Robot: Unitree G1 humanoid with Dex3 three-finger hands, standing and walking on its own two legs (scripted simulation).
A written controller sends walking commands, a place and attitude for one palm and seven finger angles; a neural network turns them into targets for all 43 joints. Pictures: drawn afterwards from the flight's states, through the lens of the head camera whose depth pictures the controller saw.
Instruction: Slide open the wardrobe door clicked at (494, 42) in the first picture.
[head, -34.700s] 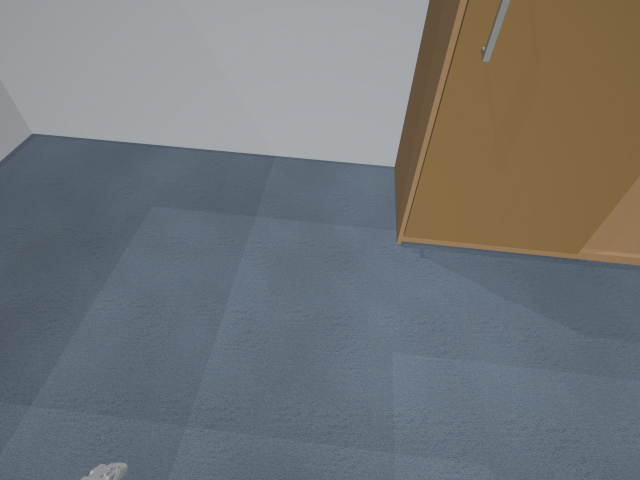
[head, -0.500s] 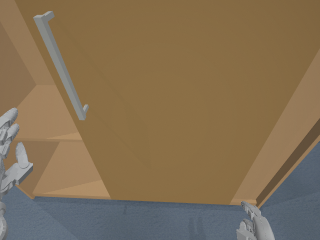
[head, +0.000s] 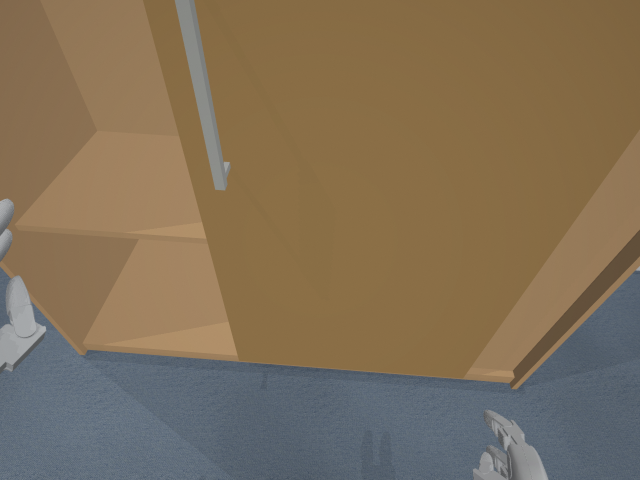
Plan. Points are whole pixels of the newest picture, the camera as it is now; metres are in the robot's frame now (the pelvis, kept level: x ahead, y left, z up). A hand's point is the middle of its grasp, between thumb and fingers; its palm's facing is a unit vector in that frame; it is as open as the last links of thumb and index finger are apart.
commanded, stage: step back with the hand held close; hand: left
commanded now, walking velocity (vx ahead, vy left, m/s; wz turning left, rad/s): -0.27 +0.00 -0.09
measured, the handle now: (208, 96) +0.57 +0.21 +0.21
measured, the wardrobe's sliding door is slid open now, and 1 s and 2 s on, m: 0.53 0.53 0.53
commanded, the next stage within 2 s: stop stepping back and stand still in 0.30 s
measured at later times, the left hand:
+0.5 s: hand out of the picture +0.04 +0.34 +0.18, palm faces +0.40 -0.82 -0.41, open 7.4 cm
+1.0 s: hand out of the picture -0.07 +0.46 +0.20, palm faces +0.41 -0.81 -0.41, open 7.4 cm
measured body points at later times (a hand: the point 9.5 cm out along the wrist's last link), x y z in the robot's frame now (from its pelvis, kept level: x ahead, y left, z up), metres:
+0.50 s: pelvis -0.15 +0.08 -0.03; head -0.16 +0.14 +0.42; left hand +0.01 +0.38 +0.20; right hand +0.05 -0.15 -0.06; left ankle +0.02 +0.11 -0.70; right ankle -0.17 -0.05 -0.74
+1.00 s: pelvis -0.29 +0.21 -0.02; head -0.31 +0.25 +0.43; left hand -0.09 +0.50 +0.22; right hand -0.17 -0.04 -0.09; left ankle -0.25 +0.36 -0.70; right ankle -0.29 +0.11 -0.73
